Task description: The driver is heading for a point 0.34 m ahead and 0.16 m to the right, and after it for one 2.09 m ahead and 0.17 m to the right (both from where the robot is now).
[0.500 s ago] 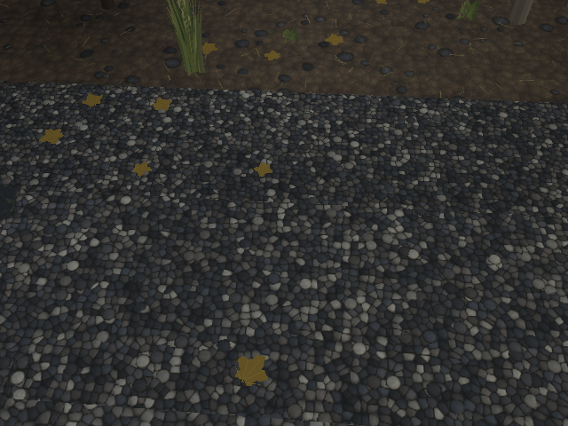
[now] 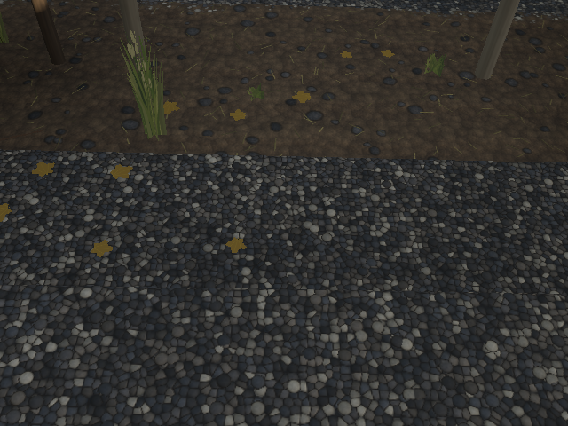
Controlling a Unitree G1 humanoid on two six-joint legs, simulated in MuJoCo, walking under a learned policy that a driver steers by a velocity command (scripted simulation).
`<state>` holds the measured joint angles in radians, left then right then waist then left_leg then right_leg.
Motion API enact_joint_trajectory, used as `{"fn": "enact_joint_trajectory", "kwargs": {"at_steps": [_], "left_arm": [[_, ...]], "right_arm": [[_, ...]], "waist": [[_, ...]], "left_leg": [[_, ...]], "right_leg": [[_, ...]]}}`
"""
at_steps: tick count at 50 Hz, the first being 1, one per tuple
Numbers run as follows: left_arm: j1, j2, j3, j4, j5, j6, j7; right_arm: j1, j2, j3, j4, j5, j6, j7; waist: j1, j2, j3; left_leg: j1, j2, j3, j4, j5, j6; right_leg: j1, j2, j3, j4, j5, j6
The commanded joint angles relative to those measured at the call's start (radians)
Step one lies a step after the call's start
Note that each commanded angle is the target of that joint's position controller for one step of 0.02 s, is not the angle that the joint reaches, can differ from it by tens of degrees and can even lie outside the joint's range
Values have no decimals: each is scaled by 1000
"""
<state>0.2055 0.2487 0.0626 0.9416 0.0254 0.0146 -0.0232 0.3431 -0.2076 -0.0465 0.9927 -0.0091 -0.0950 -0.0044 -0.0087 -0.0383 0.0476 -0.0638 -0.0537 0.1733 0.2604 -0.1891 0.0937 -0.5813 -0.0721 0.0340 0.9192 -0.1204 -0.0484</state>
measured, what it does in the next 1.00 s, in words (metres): goes down, turning right: right foot 0.15 m lower, then left foot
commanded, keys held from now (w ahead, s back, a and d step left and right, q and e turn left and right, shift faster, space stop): w+e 0.28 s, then e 0.40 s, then q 0.32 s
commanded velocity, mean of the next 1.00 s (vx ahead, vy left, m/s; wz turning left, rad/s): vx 0.25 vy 0.00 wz -0.37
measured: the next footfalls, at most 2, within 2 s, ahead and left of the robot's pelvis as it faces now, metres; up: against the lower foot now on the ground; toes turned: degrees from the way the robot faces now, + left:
right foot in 0.46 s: +0.41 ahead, -0.20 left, -0.15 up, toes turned -21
left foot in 0.92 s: +0.49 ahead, -0.02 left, -0.15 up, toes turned -23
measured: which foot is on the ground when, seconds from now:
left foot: down 0.00-0.44, up 0.46-0.90, down 0.92-1.00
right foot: up 0.00-0.44, down 0.46-1.00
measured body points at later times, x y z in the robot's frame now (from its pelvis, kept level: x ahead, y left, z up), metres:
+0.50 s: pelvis +0.28 -0.11 -0.15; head +0.32 -0.12 +0.30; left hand +0.50 +0.08 -0.28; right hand +0.11 -0.32 -0.28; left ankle +0.05 +0.06 -0.64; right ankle +0.38 -0.18 -0.88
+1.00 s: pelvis +0.38 -0.10 -0.16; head +0.38 -0.09 +0.29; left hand +0.56 +0.09 -0.29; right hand +0.39 -0.36 -0.28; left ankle +0.45 +0.00 -0.90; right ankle +0.37 -0.18 -0.89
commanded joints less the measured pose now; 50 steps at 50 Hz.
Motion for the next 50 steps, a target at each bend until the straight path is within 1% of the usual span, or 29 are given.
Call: {"fn": "enact_joint_trajectory", "kwargs": {"at_steps": [1,3,5,10,12,14,15,16,17,19,21,22,23,24,25,26,27,28,29,30,32,34,37,40,43,46,47,48,50], "left_arm": [[3,33,6,-49,8,3,-12],[4,60,20,-43,12,13,-11],[-72,71,29,-70,22,19,-19],[-198,54,33,-118,31,17,-30],[-316,47,34,-163,8,-4,-24],[-359,35,27,-170,17,-27,-26],[-353,38,23,-179,10,-37,-33],[-350,14,13,-171,12,-47,-50],[-312,-20,2,-153,11,-52,-73],[-174,-4,2,-98,24,-46,-78],[55,41,15,-1,38,-49,-40],[225,90,36,63,39,-54,-13],[313,152,57,108,53,-61,12],[308,288,72,97,58,-66,11],[308,315,74,43,22,-64,8],[256,237,59,12,-13,-40,17],[162,182,39,-20,-21,-28,30],[76,161,30,-62,-19,-21,45],[78,140,18,-84,-29,-32,47],[45,141,13,-83,-12,-41,51],[22,139,11,-83,3,-52,52],[50,133,11,-92,-1,-51,54],[62,95,8,-109,-19,-36,47],[69,38,-13,-119,-2,-19,39],[96,54,-20,-114,12,-10,26],[103,95,-10,-130,19,-8,40],[128,83,-8,-148,15,-15,47],[141,51,-16,-162,-13,-20,46],[49,65,-6,-186,-5,-13,49]], "right_arm": [[34,-138,-27,-45,-17,-18,-9],[120,-138,-29,-29,-14,-15,-9],[163,-135,-30,-24,-22,-10,-11],[224,-120,-26,-12,-35,-11,-19],[261,-95,-23,24,-39,-38,-29],[265,-104,-25,36,-45,-54,-35],[197,-98,-22,25,-50,-61,-39],[182,-72,-11,22,-31,-64,-45],[163,-61,-4,25,-15,-60,-48],[128,-103,-8,10,3,-47,-57],[155,-123,-12,16,8,-19,-58],[132,-132,-19,21,17,3,-57],[84,-123,-33,20,44,22,-51],[193,-83,-31,-12,53,29,-53],[227,-48,-6,-79,73,18,-52],[113,-91,-2,-99,36,27,-56],[80,-91,-6,-105,2,37,-56],[89,-72,6,-110,-38,55,-47],[99,-82,6,-112,-69,78,-43],[107,-73,7,-143,-49,103,-47],[-48,-88,5,-196,-31,118,-48],[-55,-83,6,-198,-28,110,-39],[-92,-49,19,-218,-22,111,-33],[-173,-36,25,-231,-9,138,-22],[-178,-44,22,-230,-6,143,-2],[-147,-74,12,-241,-18,112,-2],[-124,-114,5,-246,-31,97,-9],[-172,-165,-11,-258,-13,95,-8],[-152,-157,-18,-269,-3,94,5]], "waist": [[9,116,-34],[-11,93,-53],[-36,74,11],[-68,95,112],[-90,101,174],[-104,110,192],[-60,46,209],[-67,13,192],[-62,18,159],[-24,48,78],[49,63,-62],[134,84,-138],[219,-72,-144],[116,-165,-204],[119,-110,-469],[137,83,-465],[81,119,-353],[41,114,-330],[20,94,-272],[-31,46,-289],[-38,61,-138],[-33,36,-186],[-8,-26,-222],[31,-63,-146],[51,-88,-48],[25,17,5],[56,93,-15],[86,209,-44],[49,193,-56]], "left_leg": [[18,296,-86,-47,468,40],[128,331,-115,4,406,80],[203,364,-136,35,365,104],[239,390,-90,87,444,78],[336,378,-92,55,231,35],[318,362,-56,83,235,16],[175,317,20,105,166,-9],[60,284,75,126,126,-20],[-41,268,106,162,90,-24],[-64,264,133,356,198,-26],[1,268,109,748,320,-29],[-22,249,98,1026,317,-39],[-216,109,123,1478,-336,-76],[-648,48,15,1796,-859,-88],[-844,93,-171,1810,-729,-88],[-834,141,-174,1692,-567,-97],[-828,143,-179,1626,-474,-109],[-772,138,-180,1619,-393,-105],[-726,158,-195,1637,-403,-107],[-688,170,-243,1458,-249,-130],[-558,152,-218,1154,-113,-157],[-512,132,-206,997,-18,-163],[-490,131,-214,793,77,-134],[-384,132,-217,579,86,-119],[-209,93,-185,433,-60,-88],[-137,102,-217,196,-64,-51],[-98,189,-328,180,108,-31],[-152,267,-464,143,185,19],[-254,292,-562,84,165,57]], "right_leg": [[-21,-4,-45,82,181,-11],[-137,-17,-6,140,130,-30],[-280,-11,18,171,74,-36],[-385,3,-20,187,24,-43],[-528,-4,24,60,96,-42],[-490,1,-26,-31,185,-50],[-341,-8,-61,-229,348,-33],[-149,14,-137,-365,534,-34],[37,32,-165,-436,672,-39],[229,76,-190,-465,731,-34],[414,96,-195,-519,722,-48],[577,78,-179,-599,765,-67],[777,0,-105,-736,925,-136],[1116,-151,-38,-278,1587,-145],[1338,-382,220,-178,1710,-306],[1177,-371,280,-315,1388,-318],[970,-330,283,-379,1137,-326],[759,-334,352,-481,803,-372],[590,-359,391,-464,986,-410],[457,-372,385,-526,731,-412],[179,-159,250,-569,607,-302],[221,-101,206,-518,730,-243],[325,-83,173,-515,579,-162],[257,-79,182,-611,139,-113],[112,-95,213,-695,-272,-119],[138,-81,209,-594,-229,-80],[150,-29,161,-484,-156,-52],[172,71,38,-452,-148,-21],[253,113,-27,-344,-189,14]]}}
